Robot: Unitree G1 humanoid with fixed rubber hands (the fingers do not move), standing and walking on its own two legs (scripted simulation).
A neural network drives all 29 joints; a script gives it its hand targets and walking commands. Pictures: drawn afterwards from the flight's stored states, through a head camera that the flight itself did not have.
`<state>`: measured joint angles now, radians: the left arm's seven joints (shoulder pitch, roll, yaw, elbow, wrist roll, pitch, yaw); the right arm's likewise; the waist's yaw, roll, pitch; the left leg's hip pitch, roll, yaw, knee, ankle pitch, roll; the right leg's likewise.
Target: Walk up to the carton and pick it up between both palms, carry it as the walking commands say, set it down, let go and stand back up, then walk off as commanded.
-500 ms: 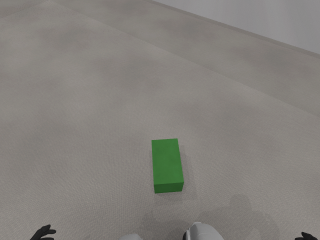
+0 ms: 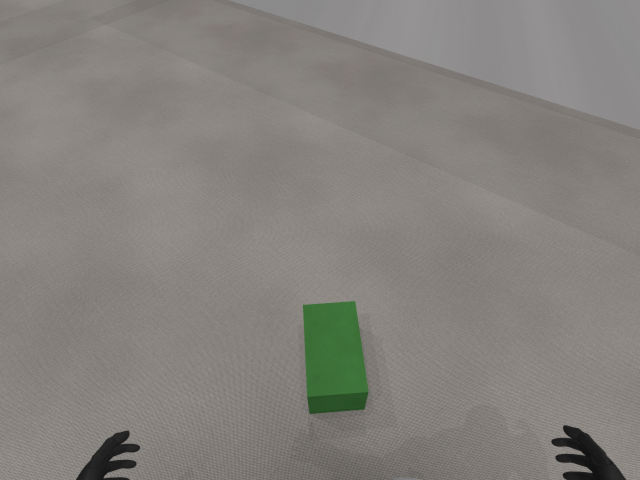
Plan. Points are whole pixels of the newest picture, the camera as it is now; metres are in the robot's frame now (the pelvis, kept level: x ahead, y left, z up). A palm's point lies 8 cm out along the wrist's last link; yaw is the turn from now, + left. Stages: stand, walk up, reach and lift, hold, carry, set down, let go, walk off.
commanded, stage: walk up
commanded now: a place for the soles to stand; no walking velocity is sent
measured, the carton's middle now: (333, 356) +0.54 +0.00 -0.69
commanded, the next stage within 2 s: stand in 1.40 s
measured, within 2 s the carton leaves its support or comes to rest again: neither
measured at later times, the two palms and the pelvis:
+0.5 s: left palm (124, 462) +0.15 +0.28 -0.08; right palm out of the picture +0.12 -0.40 -0.11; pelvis +0.06 -0.06 +0.00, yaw +4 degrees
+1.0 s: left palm (120, 444) +0.17 +0.29 -0.08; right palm (582, 375) +0.26 -0.35 -0.08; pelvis +0.09 -0.05 +0.01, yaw +7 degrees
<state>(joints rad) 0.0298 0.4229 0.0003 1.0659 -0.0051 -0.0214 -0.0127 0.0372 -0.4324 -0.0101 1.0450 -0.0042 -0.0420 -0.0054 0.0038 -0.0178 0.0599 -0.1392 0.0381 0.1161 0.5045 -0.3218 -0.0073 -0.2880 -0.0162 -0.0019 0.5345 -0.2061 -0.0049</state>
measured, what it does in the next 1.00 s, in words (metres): steps on the spot: left foot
